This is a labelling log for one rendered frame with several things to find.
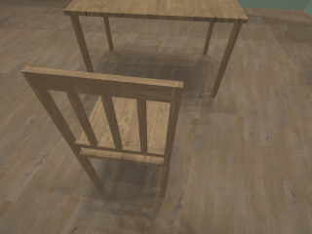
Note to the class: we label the chair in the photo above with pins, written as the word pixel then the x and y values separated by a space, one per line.
pixel 134 119

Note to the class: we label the table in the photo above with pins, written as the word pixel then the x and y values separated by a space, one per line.
pixel 229 11

